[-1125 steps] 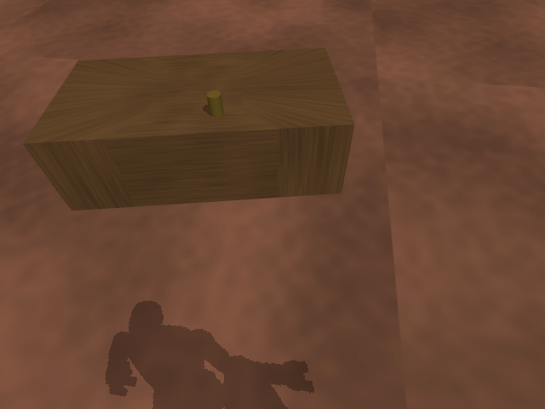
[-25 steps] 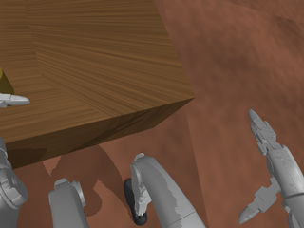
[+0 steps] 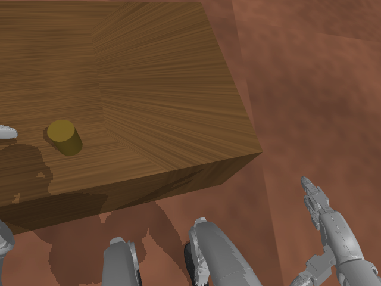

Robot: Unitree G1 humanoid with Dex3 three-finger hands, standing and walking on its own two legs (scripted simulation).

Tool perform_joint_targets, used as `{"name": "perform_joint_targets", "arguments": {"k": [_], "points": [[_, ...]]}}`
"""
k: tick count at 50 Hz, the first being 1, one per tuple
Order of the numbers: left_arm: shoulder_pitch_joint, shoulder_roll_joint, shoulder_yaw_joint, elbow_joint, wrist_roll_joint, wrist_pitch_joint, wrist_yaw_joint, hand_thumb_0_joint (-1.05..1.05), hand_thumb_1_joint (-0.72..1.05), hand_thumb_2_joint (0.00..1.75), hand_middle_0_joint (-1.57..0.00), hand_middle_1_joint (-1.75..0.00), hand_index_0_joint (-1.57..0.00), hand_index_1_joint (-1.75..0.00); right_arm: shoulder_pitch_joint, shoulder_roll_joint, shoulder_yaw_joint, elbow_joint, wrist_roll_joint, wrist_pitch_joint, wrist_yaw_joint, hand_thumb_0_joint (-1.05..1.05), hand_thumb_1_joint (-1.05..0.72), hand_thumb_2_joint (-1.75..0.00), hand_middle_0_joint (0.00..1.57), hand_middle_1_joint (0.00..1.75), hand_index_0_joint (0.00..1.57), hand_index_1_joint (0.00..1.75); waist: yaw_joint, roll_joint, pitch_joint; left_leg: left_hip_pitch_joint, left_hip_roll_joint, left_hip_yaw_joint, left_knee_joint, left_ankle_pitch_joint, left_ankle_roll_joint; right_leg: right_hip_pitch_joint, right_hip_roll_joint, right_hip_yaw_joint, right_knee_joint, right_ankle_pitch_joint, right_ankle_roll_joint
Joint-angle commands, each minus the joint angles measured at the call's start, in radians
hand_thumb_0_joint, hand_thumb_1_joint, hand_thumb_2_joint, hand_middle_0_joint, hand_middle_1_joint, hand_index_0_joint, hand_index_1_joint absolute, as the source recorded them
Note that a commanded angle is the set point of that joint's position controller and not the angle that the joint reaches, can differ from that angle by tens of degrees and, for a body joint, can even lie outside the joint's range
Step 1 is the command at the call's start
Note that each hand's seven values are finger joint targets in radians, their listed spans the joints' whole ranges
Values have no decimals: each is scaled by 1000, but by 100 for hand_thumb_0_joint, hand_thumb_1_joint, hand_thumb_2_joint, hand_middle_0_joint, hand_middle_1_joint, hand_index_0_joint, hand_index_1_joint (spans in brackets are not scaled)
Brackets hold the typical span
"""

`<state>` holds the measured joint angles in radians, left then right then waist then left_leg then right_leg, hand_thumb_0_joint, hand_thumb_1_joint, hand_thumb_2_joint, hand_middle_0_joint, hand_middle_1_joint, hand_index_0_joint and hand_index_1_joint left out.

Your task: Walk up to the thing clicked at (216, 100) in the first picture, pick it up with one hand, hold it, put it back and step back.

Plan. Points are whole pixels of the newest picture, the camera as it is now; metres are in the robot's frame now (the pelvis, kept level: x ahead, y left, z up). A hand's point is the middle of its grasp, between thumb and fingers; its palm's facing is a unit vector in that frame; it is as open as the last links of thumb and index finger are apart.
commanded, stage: home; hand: left
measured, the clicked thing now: (66, 138) +0.51 +0.21 -0.17
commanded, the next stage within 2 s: none
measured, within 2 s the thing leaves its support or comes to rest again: neither
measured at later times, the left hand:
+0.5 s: hand out of the picture +0.37 +0.28 +0.03, palm faces +0.27 -0.91 -0.32, open 17.6 cm
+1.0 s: hand (74, 277) +0.20 +0.16 +0.03, palm faces +0.17 -0.96 -0.22, open 17.6 cm
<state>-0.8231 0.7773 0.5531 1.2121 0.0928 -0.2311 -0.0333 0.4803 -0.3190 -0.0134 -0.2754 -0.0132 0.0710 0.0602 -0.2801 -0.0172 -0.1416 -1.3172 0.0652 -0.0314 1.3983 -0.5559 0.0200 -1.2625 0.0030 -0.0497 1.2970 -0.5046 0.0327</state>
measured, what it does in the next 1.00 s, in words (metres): rises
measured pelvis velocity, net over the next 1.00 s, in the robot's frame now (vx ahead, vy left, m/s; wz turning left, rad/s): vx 0.05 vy -0.03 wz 0.06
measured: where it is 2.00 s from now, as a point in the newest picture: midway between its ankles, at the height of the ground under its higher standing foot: outside the picture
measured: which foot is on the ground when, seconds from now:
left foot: down 0.00-1.00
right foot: down 0.00-1.00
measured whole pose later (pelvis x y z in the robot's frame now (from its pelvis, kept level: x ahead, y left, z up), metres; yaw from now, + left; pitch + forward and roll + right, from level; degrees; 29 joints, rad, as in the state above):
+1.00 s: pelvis +0.05 -0.03 +0.09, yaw +4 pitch +9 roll +0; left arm 0.45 0.20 -0.02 0.13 -0.03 0.04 0.10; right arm 0.45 -0.21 0.00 0.06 0.05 0.12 -0.09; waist 0.01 -0.01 -0.12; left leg -0.63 0.02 0.01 0.93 -0.46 -0.01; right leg -0.63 -0.04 -0.02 0.94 -0.47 0.01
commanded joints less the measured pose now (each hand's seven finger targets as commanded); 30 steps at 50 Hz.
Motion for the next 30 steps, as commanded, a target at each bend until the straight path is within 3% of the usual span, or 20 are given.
{"name": "perform_joint_targets", "arguments": {"k": [1,2,4,7,9,10,11,13,14,15,16,17,18,19,20,22,23,25,28,30], "points": [[-335,377,30,-218,24,-2,81,0,-52,8,-5,-6,-5,-6,23,-152,-123,-108,9,-5,-26,0,28,-24,12,17,12,17,89,318,-550,586,-28,-25,-296,359,-36,336,42,2,-202,246,-63],[-276,305,-8,-117,23,12,87,0,-53,7,-5,-6,-5,-6,-8,-121,-81,-79,10,-4,-24,0,20,-32,13,18,13,18,84,276,-439,552,-27,-26,-317,327,-35,306,44,-1,-222,219,-62],[-345,294,-31,-193,21,16,101,0,-48,10,-6,-7,-6,-7,-62,-91,-22,-74,9,0,-27,0,4,-48,14,19,14,19,99,282,-468,578,-25,-21,-344,338,-34,348,43,2,-252,232,-60],[-256,198,-95,-102,22,39,103,0,-54,7,-5,-6,-5,-6,-109,-41,54,-70,9,2,-24,0,-20,-61,15,22,15,22,119,247,-428,583,-29,-9,-390,309,-34,393,42,-1,-294,225,-57],[-169,166,-120,-86,16,59,102,0,-54,7,-5,-6,-5,-6,-55,-65,24,-32,11,10,-30,0,-36,-65,16,23,16,23,116,221,-420,626,-27,-1,-410,345,-34,426,42,-5,-321,254,-58],[-162,237,-72,-184,13,63,107,0,-54,6,-5,-6,-5,-6,-23,-115,-29,-34,13,16,-37,0,-44,-66,16,23,16,23,125,235,-482,683,-24,3,-414,408,-36,460,42,-5,-332,305,-59],[-112,259,-58,-208,10,75,108,0,-54,6,-5,-6,-5,-6,14,-124,-44,2,16,24,-38,0,-52,-69,16,24,16,24,135,254,-480,718,-25,7,-425,444,-40,489,39,-5,-341,335,-57],[-4,-4,-206,-141,-19,113,86,0,-56,5,-5,-5,-5,-5,37,-107,-51,80,25,27,-37,0,-61,-73,17,25,17,25,108,185,-348,720,-17,-4,-453,438,-42,431,46,-17,-365,308,-61],[-36,61,-161,-359,-33,110,92,0,-59,4,-5,-5,-5,-5,13,-86,-42,67,36,24,-42,0,-63,-75,17,26,17,26,140,220,-410,770,-17,-1,-465,477,-44,470,42,-17,-378,345,-60],[0,49,-173,-346,-37,123,96,0,-60,3,-4,-4,-4,-5,1,-102,-56,98,42,23,-48,0,-65,-76,18,26,18,26,144,230,-396,793,-16,-5,-483,469,-48,469,41,-18,-389,326,-62],[105,-48,-231,-262,-46,148,90,0,-59,3,-5,-5,-5,-5,16,-93,-45,146,45,24,-49,0,-70,-79,18,27,18,27,136,193,-305,766,-12,-13,-501,438,-49,445,43,-24,-397,287,-65],[61,-19,-209,-524,-60,135,93,0,-60,3,-5,-5,-4,-5,-29,-64,-26,96,51,17,-49,0,-78,-83,19,28,19,28,176,217,-412,816,-13,-7,-506,490,-46,517,38,-20,-406,342,-64],[120,-21,-207,-541,-64,143,99,0,-59,3,-5,-5,-4,-5,-45,-56,-19,90,57,13,-54,0,-77,-83,19,28,19,28,188,229,-410,837,-19,1,-516,503,-49,543,32,-16,-415,351,-61],[232,-110,-251,-472,-71,158,99,0,-60,3,-4,-4,-4,-5,-49,-25,11,138,58,16,-55,0,-77,-83,19,28,19,28,188,169,-322,789,-17,1,-527,484,-44,549,34,-20,-421,341,-61],[269,-146,-269,-533,-82,161,102,0,-61,2,-4,-4,-4,-4,-48,-30,-1,148,58,16,-62,0,-84,-87,20,29,20,29,195,163,-314,776,-19,3,-535,491,-43,576,31,-15,-427,353,-63],[267,-95,-250,-729,-87,157,118,0,-60,3,-5,-4,-4,-5,-93,-34,-8,133,61,10,-75,0,-88,-89,20,30,20,30,234,215,-356,838,-19,4,-564,504,-51,620,25,-12,-437,351,-64],[364,-135,-267,-681,-90,166,125,0,-61,2,-5,-4,-4,-4,-90,-26,-6,158,62,14,-80,0,-89,-90,20,30,20,30,230,203,-310,831,-20,8,-572,483,-51,623,22,-8,-445,333,-63],[420,-131,-265,-860,-100,163,142,0,-58,4,-5,-5,-5,-5,-103,-27,-16,158,63,15,-96,0,-89,-90,20,30,20,30,258,192,-317,830,-31,24,-579,484,-42,696,11,7,-457,374,-57],[612,-197,-282,-950,-111,181,156,0,-60,3,-5,-5,-5,-5,-81,-19,-25,190,61,19,-114,0,-89,-90,20,30,20,30,264,151,-258,809,-38,37,-604,443,-34,734,6,11,-477,367,-53],[709,-302,-350,-995,-119,190,156,0,-59,3,-5,-5,-5,-5,-83,-8,-31,208,59,12,-122,0,-89,-90,20,30,20,30,256,148,-222,831,-34,36,-624,437,-39,721,10,1,-480,346,-55]]}}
